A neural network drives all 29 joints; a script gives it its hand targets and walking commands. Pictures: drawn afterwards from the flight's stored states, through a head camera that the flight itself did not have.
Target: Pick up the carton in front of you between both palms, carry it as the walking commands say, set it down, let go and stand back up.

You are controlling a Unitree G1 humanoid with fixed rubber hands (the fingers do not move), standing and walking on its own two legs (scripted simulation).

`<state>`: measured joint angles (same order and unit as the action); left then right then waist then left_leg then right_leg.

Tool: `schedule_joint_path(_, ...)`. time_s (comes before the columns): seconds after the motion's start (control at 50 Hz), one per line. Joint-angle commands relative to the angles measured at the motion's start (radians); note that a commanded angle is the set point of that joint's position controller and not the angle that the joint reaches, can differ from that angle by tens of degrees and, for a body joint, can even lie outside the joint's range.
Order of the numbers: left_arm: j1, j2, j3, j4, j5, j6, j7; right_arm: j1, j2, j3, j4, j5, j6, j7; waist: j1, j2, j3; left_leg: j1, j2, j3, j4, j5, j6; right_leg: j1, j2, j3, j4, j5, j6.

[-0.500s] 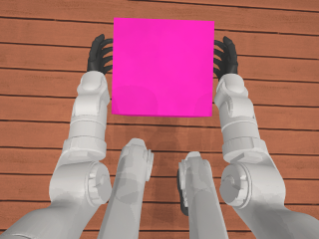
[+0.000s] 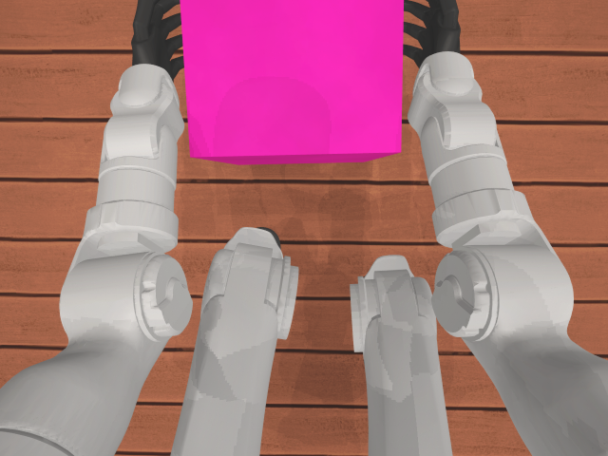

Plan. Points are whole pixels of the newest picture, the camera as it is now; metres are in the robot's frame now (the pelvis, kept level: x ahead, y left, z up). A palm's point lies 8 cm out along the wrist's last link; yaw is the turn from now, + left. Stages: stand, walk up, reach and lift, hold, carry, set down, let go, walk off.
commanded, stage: set down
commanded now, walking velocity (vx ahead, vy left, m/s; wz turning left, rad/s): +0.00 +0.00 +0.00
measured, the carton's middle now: (297, 81) +0.50 +0.11 -0.23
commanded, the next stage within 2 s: none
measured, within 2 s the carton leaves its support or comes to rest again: rests again in 0.72 s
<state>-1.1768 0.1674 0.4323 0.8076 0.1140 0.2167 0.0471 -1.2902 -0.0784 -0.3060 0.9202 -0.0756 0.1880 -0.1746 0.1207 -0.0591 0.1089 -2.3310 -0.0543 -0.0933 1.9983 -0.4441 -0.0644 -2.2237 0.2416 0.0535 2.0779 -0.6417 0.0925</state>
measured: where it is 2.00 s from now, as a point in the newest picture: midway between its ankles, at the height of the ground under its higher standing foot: (314, 322)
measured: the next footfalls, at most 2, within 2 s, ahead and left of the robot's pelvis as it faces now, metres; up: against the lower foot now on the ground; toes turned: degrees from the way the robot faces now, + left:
none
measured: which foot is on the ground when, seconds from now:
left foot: down 0.00-1.00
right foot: down 0.00-1.00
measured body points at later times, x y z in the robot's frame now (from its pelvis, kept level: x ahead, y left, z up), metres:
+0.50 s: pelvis +0.00 -0.01 -0.02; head +0.35 +0.04 +0.26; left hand +0.48 +0.26 -0.19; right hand +0.55 -0.04 -0.18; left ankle +0.13 +0.13 -0.37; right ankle +0.09 -0.12 -0.37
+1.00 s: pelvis -0.01 -0.01 -0.03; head +0.34 +0.04 +0.25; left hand +0.48 +0.25 -0.20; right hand +0.55 -0.05 -0.20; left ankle +0.13 +0.13 -0.37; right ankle +0.09 -0.11 -0.37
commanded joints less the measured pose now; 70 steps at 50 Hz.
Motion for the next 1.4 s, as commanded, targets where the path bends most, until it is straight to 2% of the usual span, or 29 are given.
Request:
schedule_joint_path(0.0,-0.63,-0.8,-0.427,-0.075,-0.115,-0.032,-0.248,-0.593,0.912,0.426,-0.084,0.096,-0.038,0.216,0.093,-0.092,-1.193,0.807,-0.038,0.172,-0.069,0.378,0.027,0.356,-0.016,-0.133,-0.185,0.282,-0.046)
schedule_joint_path(0.06,-0.598,-0.797,-0.412,-0.044,-0.12,-0.033,-0.259,-0.573,0.927,0.444,-0.08,0.103,-0.041,0.212,0.101,-0.111,-1.183,0.788,-0.037,0.173,-0.053,0.402,0.028,0.356,-0.017,-0.129,-0.176,0.314,-0.043)
schedule_joint_path(0.12,-0.569,-0.781,-0.376,0.001,-0.105,-0.032,-0.272,-0.552,0.922,0.427,-0.055,0.089,-0.039,0.214,0.101,-0.126,-1.117,0.726,-0.033,0.172,-0.045,0.372,0.034,0.328,-0.019,-0.121,-0.179,0.303,-0.044)
schedule_joint_path(0.28,-0.601,-0.724,-0.329,0.041,-0.076,-0.047,-0.286,-0.544,0.862,0.36,0.016,0.06,-0.05,0.222,0.093,-0.1,-0.982,0.609,-0.024,0.164,-0.026,0.33,0.045,0.275,-0.021,-0.096,-0.171,0.29,-0.057)
schedule_joint_path(0.54,-0.629,-0.618,-0.306,0.08,-0.071,-0.085,-0.26,-0.561,0.77,0.317,0.095,0.069,-0.071,0.248,0.1,-0.082,-0.86,0.599,-0.015,0.141,-0.016,0.301,0.063,0.178,-0.023,-0.092,-0.139,0.241,-0.064)
schedule_joint_path(0.64,-0.624,-0.582,-0.301,0.107,-0.075,-0.103,-0.244,-0.56,0.726,0.308,0.114,0.071,-0.084,0.255,0.091,-0.081,-0.814,0.602,-0.013,0.13,-0.01,0.304,0.068,0.141,-0.027,-0.093,-0.125,0.235,-0.063)
schedule_joint_path(0.88,-0.549,-0.457,-0.202,0.219,-0.024,-0.112,-0.23,-0.529,0.564,0.246,0.174,0.032,-0.092,0.267,0.083,-0.091,-0.655,0.514,-0.011,0.115,-0.013,0.19,0.088,0.101,-0.045,-0.081,-0.124,0.164,-0.07)
schedule_joint_path(1.02,-0.483,-0.295,-0.125,0.299,-0.005,-0.134,-0.202,-0.498,0.377,0.229,0.21,0.034,-0.104,0.244,0.087,-0.087,-0.592,0.485,0.009,0.125,-0.005,0.14,0.083,0.14,-0.071,-0.074,-0.116,0.148,-0.059)
schedule_joint_path(1.06,-0.41,-0.137,-0.08,0.335,-0.012,-0.155,-0.162,-0.459,0.218,0.21,0.222,0.048,-0.115,0.208,0.099,-0.078,-0.595,0.496,0.024,0.131,-0.003,0.141,0.072,0.171,-0.084,-0.072,-0.111,0.151,-0.05)
schedule_joint_path(1.08,-0.354,-0.003,-0.05,0.354,-0.015,-0.173,-0.128,-0.422,0.081,0.192,0.224,0.055,-0.124,0.178,0.107,-0.071,-0.6,0.506,0.035,0.134,-0.002,0.141,0.066,0.19,-0.094,-0.071,-0.109,0.15,-0.043)
schedule_joint_path(1.12,-0.28,0.287,-0.015,0.38,-0.054,-0.221,-0.048,-0.356,-0.213,0.188,0.202,0.096,-0.146,0.105,0.115,-0.056,-0.62,0.527,0.053,0.133,-0.003,0.154,0.056,0.229,-0.12,-0.066,-0.107,0.155,-0.031)
schedule_joint_path(1.16,-0.3,0.375,-0.027,0.372,-0.121,-0.253,-0.01,-0.346,-0.286,0.221,0.187,0.156,-0.154,0.068,0.11,-0.049,-0.663,0.542,0.066,0.123,0.015,0.196,0.05,0.265,-0.137,-0.055,-0.09,0.183,-0.035)
schedule_joint_path(1.28,-0.381,0.389,-0.167,0.289,-0.311,-0.291,-0.022,-0.373,-0.269,0.321,0.072,0.25,-0.162,0.064,0.067,-0.038,-0.833,0.615,0.09,0.102,0.052,0.328,0.049,0.357,-0.158,-0.041,-0.047,0.283,-0.048)
schedule_joint_path(1.38,-0.309,0.402,-0.207,0.219,-0.383,-0.272,-0.019,-0.343,-0.294,0.325,-0.069,0.269,-0.151,0.042,0.056,-0.038,-1.046,0.797,0.078,0.103,0.048,0.414,0.048,0.437,-0.16,-0.078,-0.036,0.304,-0.043)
